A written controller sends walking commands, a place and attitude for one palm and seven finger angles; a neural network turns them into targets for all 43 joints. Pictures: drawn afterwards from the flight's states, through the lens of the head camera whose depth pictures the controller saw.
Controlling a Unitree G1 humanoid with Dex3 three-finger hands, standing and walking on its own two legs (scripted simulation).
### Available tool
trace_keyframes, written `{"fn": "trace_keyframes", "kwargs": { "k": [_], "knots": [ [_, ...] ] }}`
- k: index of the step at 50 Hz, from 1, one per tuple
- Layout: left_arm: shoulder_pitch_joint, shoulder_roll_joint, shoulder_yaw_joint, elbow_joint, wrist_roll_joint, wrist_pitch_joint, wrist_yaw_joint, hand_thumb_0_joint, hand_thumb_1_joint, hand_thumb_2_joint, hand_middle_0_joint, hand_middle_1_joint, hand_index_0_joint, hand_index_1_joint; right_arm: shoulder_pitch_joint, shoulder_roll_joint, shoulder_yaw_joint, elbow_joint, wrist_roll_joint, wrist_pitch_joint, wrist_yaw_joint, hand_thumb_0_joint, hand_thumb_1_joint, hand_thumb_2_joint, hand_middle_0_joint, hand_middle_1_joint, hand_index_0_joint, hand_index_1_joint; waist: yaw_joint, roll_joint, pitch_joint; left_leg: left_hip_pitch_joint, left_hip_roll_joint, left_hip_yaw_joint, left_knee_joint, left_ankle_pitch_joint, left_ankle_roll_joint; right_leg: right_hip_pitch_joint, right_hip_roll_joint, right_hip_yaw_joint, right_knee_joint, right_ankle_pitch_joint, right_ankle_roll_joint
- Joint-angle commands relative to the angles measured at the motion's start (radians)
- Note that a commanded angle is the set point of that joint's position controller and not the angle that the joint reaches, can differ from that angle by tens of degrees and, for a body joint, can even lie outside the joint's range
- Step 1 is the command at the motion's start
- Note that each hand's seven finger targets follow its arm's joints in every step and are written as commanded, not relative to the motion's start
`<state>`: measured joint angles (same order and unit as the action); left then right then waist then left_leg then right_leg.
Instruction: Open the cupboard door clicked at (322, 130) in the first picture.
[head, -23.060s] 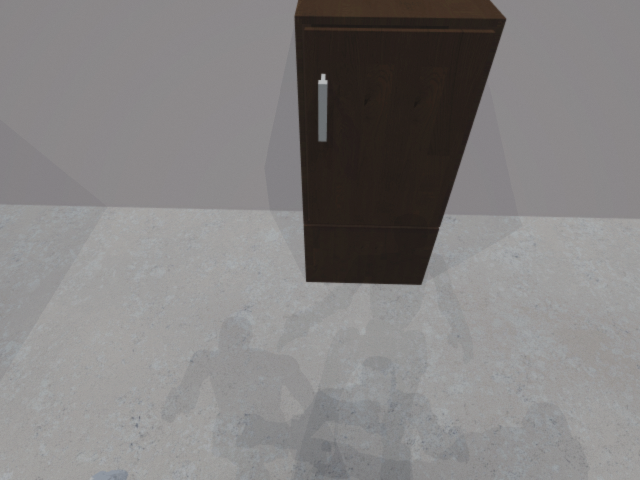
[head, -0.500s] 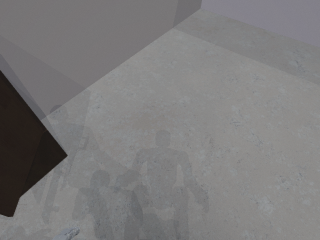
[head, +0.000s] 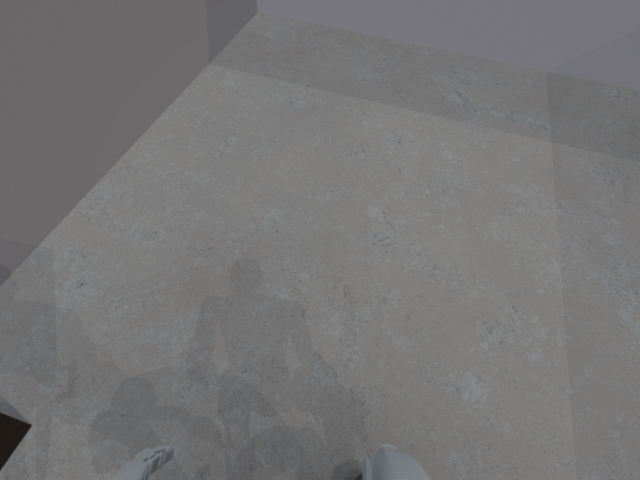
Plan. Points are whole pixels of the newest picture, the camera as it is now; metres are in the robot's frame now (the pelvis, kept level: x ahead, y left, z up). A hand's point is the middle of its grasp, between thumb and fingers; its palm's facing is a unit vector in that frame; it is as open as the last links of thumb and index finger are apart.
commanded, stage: walk to a spot facing it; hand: left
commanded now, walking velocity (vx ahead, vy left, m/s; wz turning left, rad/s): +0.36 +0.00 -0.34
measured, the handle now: out of the picture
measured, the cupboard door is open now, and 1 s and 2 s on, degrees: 40 40 40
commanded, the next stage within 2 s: turn to face it in 0.88 s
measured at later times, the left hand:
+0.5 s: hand (217, 393) +0.26 +0.17 -0.20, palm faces -0.11 -0.98 -0.17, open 7.3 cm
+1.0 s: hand (294, 257) +0.52 +0.06 -0.18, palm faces -0.17 -0.97 -0.19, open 7.2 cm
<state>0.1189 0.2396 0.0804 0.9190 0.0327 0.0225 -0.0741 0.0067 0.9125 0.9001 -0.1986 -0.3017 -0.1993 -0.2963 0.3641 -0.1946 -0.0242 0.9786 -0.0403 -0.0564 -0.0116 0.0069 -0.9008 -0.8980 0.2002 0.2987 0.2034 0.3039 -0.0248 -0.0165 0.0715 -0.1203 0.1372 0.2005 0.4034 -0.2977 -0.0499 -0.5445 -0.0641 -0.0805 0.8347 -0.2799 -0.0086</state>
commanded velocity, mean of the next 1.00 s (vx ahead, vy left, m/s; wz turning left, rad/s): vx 0.33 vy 0.00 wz -0.12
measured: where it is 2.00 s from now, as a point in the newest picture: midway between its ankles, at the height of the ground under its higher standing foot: (368, 330)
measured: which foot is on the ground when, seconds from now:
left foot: down 0.00-0.10, up 0.12-0.40, down 0.42-0.78, up 0.80-1.00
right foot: up 0.00-0.08, down 0.10-0.42, up 0.44-0.76, down 0.78-1.00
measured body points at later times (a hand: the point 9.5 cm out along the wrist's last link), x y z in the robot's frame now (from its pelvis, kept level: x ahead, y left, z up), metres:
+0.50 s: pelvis +0.23 -0.02 -0.02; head +0.25 +0.00 +0.43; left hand +0.27 +0.22 -0.18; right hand +0.28 -0.27 -0.15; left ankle +0.30 +0.09 -0.74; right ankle +0.13 -0.12 -0.70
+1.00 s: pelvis +0.45 -0.11 +0.00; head +0.48 -0.11 +0.45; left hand +0.53 +0.11 -0.16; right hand +0.42 -0.35 -0.15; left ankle +0.52 +0.02 -0.70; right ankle +0.40 -0.20 -0.74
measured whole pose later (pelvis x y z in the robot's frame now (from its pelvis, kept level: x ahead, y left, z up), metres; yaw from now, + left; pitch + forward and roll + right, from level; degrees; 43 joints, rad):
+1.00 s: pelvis +0.45 -0.11 +0.00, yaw -12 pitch +1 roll +0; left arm 0.25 0.19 0.07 1.06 0.03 -0.06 0.00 -0.01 0.94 0.90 -0.20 -0.30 -0.20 -0.30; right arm 0.24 -0.17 -0.06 1.06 -0.02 -0.01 0.01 0.01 -0.91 -0.90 0.20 0.30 0.20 0.30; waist -0.02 -0.03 0.04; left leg -0.47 0.12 0.11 0.81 -0.32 -0.04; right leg -0.16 -0.01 -0.12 0.41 -0.27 -0.04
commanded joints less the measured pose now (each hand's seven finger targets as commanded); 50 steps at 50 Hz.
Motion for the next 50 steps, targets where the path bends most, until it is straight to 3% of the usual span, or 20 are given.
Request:
{"fn": "trace_keyframes", "kwargs": {
  "k": [1,3,4,5,6,11,19,20,21,22,25,29,33,36,37,38,39,41,44,50],
  "knots": [
    [-0.084,0.025,-0.003,-0.085,-0.004,-0.029,0.000,0.000,0.900,0.900,-0.200,-0.300,-0.200,-0.300,0.055,-0.184,-0.048,-0.027,-0.003,-0.010,-0.004,0.000,-0.900,-0.900,0.200,0.300,0.200,0.300,-0.005,0.170,-0.038,-0.018,0.199,-0.049,-0.100,0.226,0.116,0.173,0.038,-0.067,-0.173,0.027,-0.016],
    [0.107,0.081,0.015,-0.020,0.001,-0.041,0.012,0.000,0.900,0.900,-0.200,-0.300,-0.200,-0.300,0.028,-0.170,-0.041,-0.021,0.008,-0.005,-0.001,0.000,-0.900,-0.900,0.200,0.300,0.200,0.300,0.098,0.084,-0.109,-0.134,0.134,0.023,0.185,0.386,0.072,0.504,0.086,-0.077,-0.276,0.042,-0.060],
    [0.285,0.182,0.042,0.027,0.006,-0.055,0.028,0.000,0.900,0.900,-0.200,-0.300,-0.200,-0.300,-0.004,-0.128,-0.031,-0.047,0.027,-0.009,0.009,0.000,-0.900,-0.900,0.200,0.300,0.200,0.300,0.184,-0.109,-0.211,-0.378,0.056,0.083,0.494,0.260,0.031,0.796,-0.111,0.187,-0.356,-0.089,-0.142],
    [0.395,0.286,0.067,0.058,-0.012,-0.056,0.044,0.000,0.900,0.900,-0.200,-0.300,-0.200,-0.300,-0.057,-0.080,-0.023,-0.104,0.041,-0.013,0.007,0.000,-0.900,-0.900,0.200,0.300,0.200,0.300,0.213,-0.331,-0.259,-0.613,-0.074,0.012,0.805,-0.339,-0.002,0.885,-0.379,0.631,-0.532,-0.005,-0.252],
    [0.342,0.293,0.064,0.052,-0.028,-0.048,0.055,0.000,0.900,0.900,-0.200,-0.300,-0.200,-0.300,-0.113,-0.114,-0.035,-0.108,0.032,-0.008,0.005,0.000,-0.900,-0.900,0.200,0.300,0.200,0.300,0.193,-0.194,-0.167,-0.688,-0.014,-0.138,0.904,-0.312,0.007,0.762,-0.392,0.636,-0.584,-0.080,-0.289],
    [0.068,0.123,0.018,-0.008,-0.010,-0.071,0.071,0.000,0.900,0.900,-0.200,-0.300,-0.200,-0.300,-0.042,-0.062,-0.040,-0.024,0.012,0.030,0.016,0.000,-0.900,-0.900,0.200,0.300,0.200,0.300,0.004,-0.143,-0.060,-0.392,0.034,-0.139,0.614,-0.066,-0.009,0.297,-0.197,0.246,-0.615,0.036,-0.194],
    [0.121,0.112,0.022,0.054,-0.020,-0.081,0.057,0.000,0.900,0.900,-0.200,-0.300,-0.200,-0.300,-0.049,-0.074,-0.047,-0.022,0.011,-0.007,0.028,0.000,-0.900,-0.900,0.200,0.300,0.200,0.300,-0.025,-0.006,-0.030,-0.069,-0.060,-0.067,0.113,0.122,0.006,0.236,-0.097,0.188,-0.503,-0.064,-0.132],
    [0.123,0.079,0.015,0.047,-0.020,-0.079,0.055,0.000,0.900,0.900,-0.200,-0.300,-0.200,-0.300,0.038,-0.125,-0.060,0.006,0.007,-0.016,0.018,0.000,-0.900,-0.900,0.200,0.300,0.200,0.300,-0.065,0.100,-0.069,0.083,0.003,-0.172,0.053,0.034,0.043,0.143,-0.043,0.155,-0.326,-0.032,-0.102],
    [0.139,0.021,0.002,0.028,-0.023,-0.080,0.049,0.000,0.900,0.900,-0.200,-0.300,-0.200,-0.300,0.171,-0.229,-0.084,0.032,-0.010,-0.020,0.006,0.000,-0.900,-0.900,0.200,0.300,0.200,0.300,-0.111,0.300,-0.126,0.239,0.222,-0.482,-0.056,-0.122,0.141,-0.039,0.069,0.030,-0.019,-0.144,-0.050],
    [0.081,0.020,-0.010,-0.011,-0.020,-0.088,0.047,0.000,0.900,0.900,-0.200,-0.300,-0.200,-0.300,0.252,-0.261,-0.086,0.038,-0.011,-0.010,-0.003,0.000,-0.900,-0.900,0.200,0.300,0.200,0.300,-0.137,0.300,-0.133,0.261,0.367,-0.701,-0.171,-0.208,0.238,-0.148,0.098,0.040,0.233,-0.286,-0.034],
    [0.012,0.029,0.004,0.003,-0.006,-0.083,0.041,0.000,0.900,0.900,-0.200,-0.300,-0.200,-0.300,0.091,-0.146,-0.057,0.007,-0.004,-0.020,-0.005,0.000,-0.900,-0.900,0.200,0.300,0.200,0.300,-0.057,0.173,-0.003,0.007,0.308,-0.538,-0.233,-0.164,0.206,-0.205,-0.033,0.126,0.433,-0.089,-0.024],
    [0.043,-0.019,-0.012,0.021,-0.006,-0.057,0.024,0.000,0.900,0.900,-0.200,-0.300,-0.200,-0.300,0.036,-0.124,-0.048,0.026,0.002,-0.034,-0.006,0.000,-0.900,-0.900,0.200,0.300,0.200,0.300,-0.006,0.175,-0.053,-0.010,0.188,-0.181,-0.202,0.140,0.154,-0.023,-0.050,0.046,0.068,-0.014,0.002],
    [0.026,-0.027,-0.011,0.030,-0.004,-0.054,0.021,0.000,0.900,0.900,-0.200,-0.300,-0.200,-0.300,0.034,-0.140,-0.057,0.048,0.003,-0.015,0.004,0.000,-0.900,-0.900,0.200,0.300,0.200,0.300,-0.003,0.135,-0.019,-0.083,0.171,-0.117,-0.202,0.022,0.149,0.141,0.001,-0.049,-0.148,0.060,0.000],
    [0.116,0.020,0.007,0.065,-0.002,-0.058,0.026,0.000,0.900,0.900,-0.200,-0.300,-0.200,-0.300,0.015,-0.131,-0.052,0.056,0.004,-0.001,0.007,0.000,-0.900,-0.900,0.200,0.300,0.200,0.300,0.053,0.076,-0.033,-0.136,0.129,-0.070,-0.051,-0.011,0.104,0.360,0.042,-0.077,-0.274,0.079,-0.015],
    [0.226,0.065,0.019,0.096,0.000,-0.066,0.033,0.000,0.900,0.900,-0.200,-0.300,-0.200,-0.300,-0.004,-0.111,-0.047,0.052,0.013,-0.002,0.012,0.000,-0.900,-0.900,0.200,0.300,0.200,0.300,0.110,-0.001,-0.072,-0.232,0.066,-0.005,0.134,0.029,0.075,0.525,0.003,0.012,-0.340,-0.003,-0.050],
    [0.370,0.173,0.046,0.136,0.004,-0.076,0.046,0.000,0.900,0.900,-0.200,-0.300,-0.200,-0.300,-0.027,-0.053,-0.034,0.027,0.026,-0.004,0.019,0.000,-0.900,-0.900,0.200,0.300,0.200,0.300,0.176,-0.242,-0.125,-0.454,-0.044,0.075,0.440,-0.090,0.030,0.711,-0.212,0.342,-0.467,-0.175,-0.147],
    [0.433,0.231,0.056,0.150,-0.016,-0.072,0.055,0.000,0.900,0.900,-0.200,-0.300,-0.200,-0.300,-0.094,-0.052,-0.031,-0.020,0.029,-0.004,0.021,0.000,-0.900,-0.900,0.200,0.300,0.200,0.300,0.199,-0.313,-0.133,-0.573,-0.077,-0.025,0.680,-0.354,0.031,0.726,-0.367,0.609,-0.647,-0.250,-0.231],
    [0.311,0.147,0.033,0.125,-0.017,-0.075,0.076,0.000,0.900,0.900,-0.200,-0.300,-0.200,-0.300,-0.157,-0.077,-0.045,-0.018,0.025,-0.006,0.014,0.000,-0.900,-0.900,0.200,0.300,0.200,0.300,0.133,-0.243,-0.057,-0.641,0.010,-0.163,0.810,-0.186,0.031,0.601,-0.332,0.512,-0.632,-0.116,-0.227],
    [0.195,0.057,0.006,0.099,-0.010,-0.088,0.082,0.000,0.900,0.900,-0.200,-0.300,-0.200,-0.300,-0.101,-0.018,-0.037,0.031,0.016,0.017,0.019,0.000,-0.900,-0.900,0.200,0.300,0.200,0.300,0.039,-0.114,-0.046,-0.431,0.036,-0.144,0.612,-0.092,0.013,0.379,-0.255,0.229,-0.624,0.134,-0.179],
    [0.197,0.081,0.000,0.137,-0.016,-0.104,0.075,0.000,0.900,0.900,-0.200,-0.300,-0.200,-0.300,-0.129,0.011,-0.026,0.017,0.021,0.016,0.034,0.000,-0.900,-0.900,0.200,0.300,0.200,0.300,0.023,-0.082,-0.032,-0.308,-0.044,-0.072,0.246,0.086,0.015,0.417,-0.194,0.080,-0.570,0.328,-0.137]
  ]
}}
